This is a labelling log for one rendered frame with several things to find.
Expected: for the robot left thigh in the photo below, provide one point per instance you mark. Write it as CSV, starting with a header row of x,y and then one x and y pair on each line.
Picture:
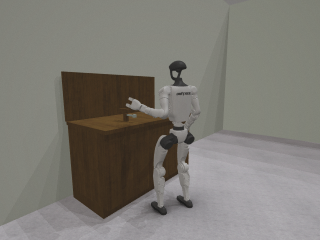
x,y
164,143

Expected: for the robot right forearm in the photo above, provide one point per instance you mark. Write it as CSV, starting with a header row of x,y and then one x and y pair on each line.
x,y
191,120

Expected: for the robot left hand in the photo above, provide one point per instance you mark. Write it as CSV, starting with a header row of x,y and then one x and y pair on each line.
x,y
134,105

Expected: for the tap lever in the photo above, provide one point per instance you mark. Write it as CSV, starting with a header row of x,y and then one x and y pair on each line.
x,y
134,115

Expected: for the robot left shin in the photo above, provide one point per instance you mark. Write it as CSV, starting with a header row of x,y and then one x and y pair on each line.
x,y
159,186

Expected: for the robot left forearm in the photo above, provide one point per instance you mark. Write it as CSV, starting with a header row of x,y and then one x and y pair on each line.
x,y
151,111

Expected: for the counter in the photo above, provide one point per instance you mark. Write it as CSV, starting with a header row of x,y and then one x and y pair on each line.
x,y
112,154

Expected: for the left robot upper arm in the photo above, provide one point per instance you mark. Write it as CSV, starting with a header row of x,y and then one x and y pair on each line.
x,y
164,100

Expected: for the right robot upper arm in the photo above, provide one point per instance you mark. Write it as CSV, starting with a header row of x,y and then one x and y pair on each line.
x,y
194,101

